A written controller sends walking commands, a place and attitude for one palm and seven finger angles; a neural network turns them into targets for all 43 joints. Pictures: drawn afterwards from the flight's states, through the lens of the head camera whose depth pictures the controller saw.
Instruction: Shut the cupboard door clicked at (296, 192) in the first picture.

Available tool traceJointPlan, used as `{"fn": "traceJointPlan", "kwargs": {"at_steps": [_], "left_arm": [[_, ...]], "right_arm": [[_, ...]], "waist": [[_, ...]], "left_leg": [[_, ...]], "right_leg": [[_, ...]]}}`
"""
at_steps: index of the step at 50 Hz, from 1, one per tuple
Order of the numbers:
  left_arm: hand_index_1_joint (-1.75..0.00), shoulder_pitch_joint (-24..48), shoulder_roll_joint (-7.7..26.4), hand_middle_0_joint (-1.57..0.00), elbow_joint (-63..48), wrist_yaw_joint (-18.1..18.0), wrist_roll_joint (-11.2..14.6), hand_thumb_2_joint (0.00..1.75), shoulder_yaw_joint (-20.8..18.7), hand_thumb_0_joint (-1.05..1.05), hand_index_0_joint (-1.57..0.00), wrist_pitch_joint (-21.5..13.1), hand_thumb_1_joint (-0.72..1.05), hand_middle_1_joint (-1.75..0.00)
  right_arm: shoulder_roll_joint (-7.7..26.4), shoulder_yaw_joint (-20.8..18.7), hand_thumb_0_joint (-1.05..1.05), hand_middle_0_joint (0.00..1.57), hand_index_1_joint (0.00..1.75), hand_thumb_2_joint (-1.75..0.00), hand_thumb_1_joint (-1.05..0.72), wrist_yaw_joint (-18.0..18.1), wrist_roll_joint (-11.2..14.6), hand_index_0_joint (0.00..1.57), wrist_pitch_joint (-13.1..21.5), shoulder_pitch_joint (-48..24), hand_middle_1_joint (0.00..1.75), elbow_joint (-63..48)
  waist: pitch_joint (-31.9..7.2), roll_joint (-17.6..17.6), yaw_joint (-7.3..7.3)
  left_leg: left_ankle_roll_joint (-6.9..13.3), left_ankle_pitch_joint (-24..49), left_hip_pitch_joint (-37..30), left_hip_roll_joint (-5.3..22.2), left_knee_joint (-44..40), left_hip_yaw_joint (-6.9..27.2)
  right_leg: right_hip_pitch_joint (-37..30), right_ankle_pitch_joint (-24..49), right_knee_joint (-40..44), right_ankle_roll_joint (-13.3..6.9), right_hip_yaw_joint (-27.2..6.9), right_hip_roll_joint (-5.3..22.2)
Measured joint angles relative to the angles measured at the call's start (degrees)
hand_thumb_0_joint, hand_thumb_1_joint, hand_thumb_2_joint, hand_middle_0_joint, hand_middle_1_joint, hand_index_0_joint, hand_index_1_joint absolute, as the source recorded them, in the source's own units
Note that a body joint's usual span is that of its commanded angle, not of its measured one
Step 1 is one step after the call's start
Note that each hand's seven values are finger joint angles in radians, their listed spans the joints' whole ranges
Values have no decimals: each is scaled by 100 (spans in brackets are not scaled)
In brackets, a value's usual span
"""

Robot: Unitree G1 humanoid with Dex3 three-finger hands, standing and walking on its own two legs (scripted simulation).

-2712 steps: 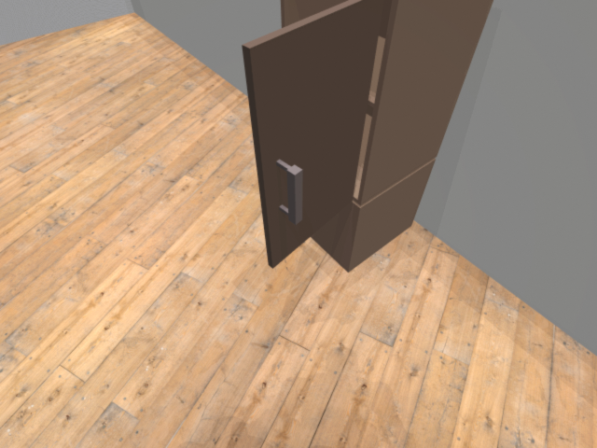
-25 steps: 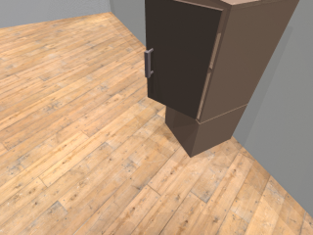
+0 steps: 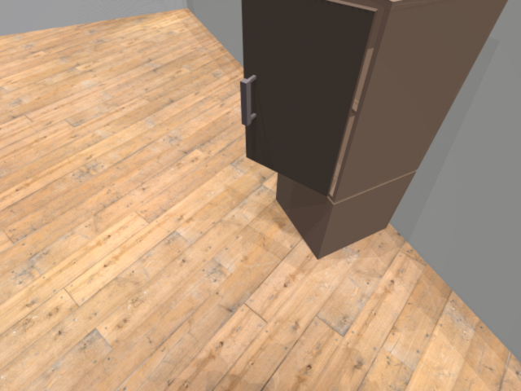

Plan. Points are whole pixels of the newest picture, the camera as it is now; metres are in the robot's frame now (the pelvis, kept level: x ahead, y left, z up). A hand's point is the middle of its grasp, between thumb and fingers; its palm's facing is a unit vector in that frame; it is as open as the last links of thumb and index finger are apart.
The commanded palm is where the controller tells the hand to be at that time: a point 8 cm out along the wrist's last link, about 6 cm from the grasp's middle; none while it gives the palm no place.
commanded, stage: walk to a spot facing it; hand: left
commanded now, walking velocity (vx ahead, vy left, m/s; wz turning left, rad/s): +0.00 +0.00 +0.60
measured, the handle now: (249, 100) +0.94 +0.07 -0.07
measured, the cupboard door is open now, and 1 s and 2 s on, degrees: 29 29 29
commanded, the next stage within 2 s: none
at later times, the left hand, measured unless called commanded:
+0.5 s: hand out of the picture +0.03 +0.22 -0.17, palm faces +0.27 -0.93 -0.25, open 7.4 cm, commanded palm none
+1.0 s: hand out of the picture -0.08 +0.17 -0.19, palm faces +0.60 -0.76 -0.24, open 7.4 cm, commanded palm none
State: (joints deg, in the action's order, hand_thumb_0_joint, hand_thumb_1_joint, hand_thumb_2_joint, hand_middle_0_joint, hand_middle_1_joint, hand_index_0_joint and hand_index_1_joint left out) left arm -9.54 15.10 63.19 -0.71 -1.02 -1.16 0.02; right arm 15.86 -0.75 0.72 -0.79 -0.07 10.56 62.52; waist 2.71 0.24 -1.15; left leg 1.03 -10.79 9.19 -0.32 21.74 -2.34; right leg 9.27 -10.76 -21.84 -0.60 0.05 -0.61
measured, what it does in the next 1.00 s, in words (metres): steps on the spot, turning left: right foot, then left foot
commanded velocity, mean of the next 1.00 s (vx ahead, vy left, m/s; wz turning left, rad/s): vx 0.02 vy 0.00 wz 0.60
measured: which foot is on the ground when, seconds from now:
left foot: down 0.00-0.64, up 0.66-0.98, down 1.00-1.00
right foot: down 0.00-0.24, up 0.26-0.62, down 0.64-1.00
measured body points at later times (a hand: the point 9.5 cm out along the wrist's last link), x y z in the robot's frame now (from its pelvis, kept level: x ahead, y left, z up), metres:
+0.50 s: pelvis +0.00 +0.00 +0.00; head +0.05 +0.03 +0.44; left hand +0.01 +0.27 -0.15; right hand +0.08 -0.23 -0.15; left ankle +0.01 +0.10 -0.75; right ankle +0.02 -0.16 -0.69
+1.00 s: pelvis -0.01 -0.03 -0.02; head +0.03 +0.01 +0.42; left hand -0.11 +0.21 -0.17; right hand +0.25 -0.18 -0.15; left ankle -0.07 +0.07 -0.75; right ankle +0.05 -0.17 -0.74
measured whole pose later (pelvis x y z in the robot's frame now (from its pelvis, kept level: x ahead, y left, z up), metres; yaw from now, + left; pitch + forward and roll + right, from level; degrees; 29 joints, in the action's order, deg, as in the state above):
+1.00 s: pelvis -0.01 -0.03 -0.02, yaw +37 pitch +0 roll +0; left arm -14.4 13.0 50.4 -0.8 -1.6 -3.7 1.4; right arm 15.0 -3.9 -1.9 -0.9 -3.0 6.9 50.0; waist 6.5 -2.3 -0.4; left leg -0.2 -15.4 16.8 1.0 34.9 -3.2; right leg 13.9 -23.1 -39.2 3.4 10.1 9.4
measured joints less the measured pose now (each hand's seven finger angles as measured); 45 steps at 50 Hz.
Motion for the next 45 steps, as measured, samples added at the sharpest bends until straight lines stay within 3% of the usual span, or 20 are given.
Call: {"fn": "traceJointPlan", "kwargs": {"at_steps": [7,11,12,15,17,20,27,30,32,33,35,38,41,45], "left_arm": [[-30,75,-177,-20,-355,-56,-7,90,-80,1,-20,101,91,-30],[-30,35,-278,-20,-569,-72,-54,90,-149,1,-20,158,91,-30],[-30,25,-276,-20,-607,-69,-53,90,-170,1,-20,183,91,-30],[-30,-4,-281,-20,-683,-78,-44,90,-214,1,-20,314,91,-30],[-30,6,-268,-20,-709,-70,-54,90,-249,1,-20,367,91,-30],[-30,13,-240,-20,-797,-35,-52,90,-292,1,-20,336,91,-30],[-30,123,-178,-20,-1051,-30,-29,90,-317,1,-20,291,91,-30],[-30,178,-175,-20,-1168,-35,-5,90,-295,1,-20,251,91,-30],[-30,110,-124,-20,-1296,-35,-11,90,-278,1,-20,174,91,-30],[-30,94,-123,-20,-1321,-52,-41,90,-290,1,-20,129,91,-30],[-30,93,-236,-20,-1290,-73,-66,90,-253,1,-20,145,91,-30],[-30,-47,-338,-20,-1244,-86,-77,90,-213,1,-20,146,91,-30],[-30,-161,-364,-20,-1221,-77,-93,90,-186,1,-20,130,91,-30],[-30,-267,-348,-20,-1262,-44,-108,90,-175,1,-20,94,91,-30]], "right_arm": [[-199,-51,0,20,30,-90,-91,-51,2,20,-184,59,30,-226],[-356,-117,0,20,30,-90,-91,-97,0,20,-276,163,30,-396],[-411,-121,0,20,30,-90,-91,-111,-4,20,-272,185,30,-424],[-541,-116,0,20,30,-90,-91,-112,-73,20,-217,242,30,-551],[-611,-102,0,20,30,-90,-91,-71,-87,20,-186,280,30,-613],[-654,-92,0,20,30,-90,-91,-29,-88,20,-164,338,30,-656],[-514,-194,0,20,30,-90,-91,-15,-100,20,-210,369,30,-723],[-389,-273,1,20,30,-90,-91,-27,-93,20,-276,350,30,-770],[-330,-334,1,20,30,-90,-91,-40,-50,20,-328,387,30,-833],[-285,-378,1,20,30,-90,-91,-49,-35,20,-346,350,30,-845],[-115,-475,1,20,30,-90,-91,-72,-58,20,-392,236,30,-868],[23,-528,1,20,30,-90,-91,-133,-60,20,-425,104,30,-925],[26,-504,1,20,30,-90,-91,-190,-28,20,-439,-5,30,-1013],[-27,-426,1,19,30,-90,-91,-229,-1,20,-447,-185,29,-1079]], "waist": [[114,46,-26],[262,18,-83],[296,-75,-71],[329,-202,-11],[333,-204,-21],[322,-148,-29],[277,57,-98],[250,156,-128],[141,87,-103],[137,61,-52],[258,219,-84],[331,219,-136],[370,71,-167],[426,-108,-61]], "left_leg": [[-41,-344,524,-83,841,322],[-138,-762,763,49,1458,148],[-35,-644,765,-21,1460,112],[199,-618,823,-187,1412,122],[214,-461,816,-236,1164,212],[205,-184,799,-264,779,417],[44,127,928,-271,469,994],[-84,128,1062,-306,592,1273],[-166,-23,1268,-441,890,1367],[-203,-490,1465,-479,1318,1297],[-247,-1308,1847,-440,2601,1072],[-347,-1443,2145,-248,4018,591],[-436,-1437,1992,-22,3994,268],[-432,-1538,1506,139,3069,47]], "right_leg": [[254,-389,-588,-18,381,106],[325,-716,-1075,37,711,251],[375,-826,-1259,78,741,359],[864,-1474,-2358,168,451,414],[1259,-1511,-3220,223,188,325],[1575,-1301,-3689,318,18,274],[1482,-1364,-2894,416,-151,194],[1120,-1226,-2002,380,-163,82],[683,-998,-971,273,-202,129],[673,-726,-847,201,-212,164],[633,-698,-1054,136,-15,182],[414,-760,-1010,127,191,328],[251,-775,-932,142,399,525],[181,-866,-1002,214,703,750]]}}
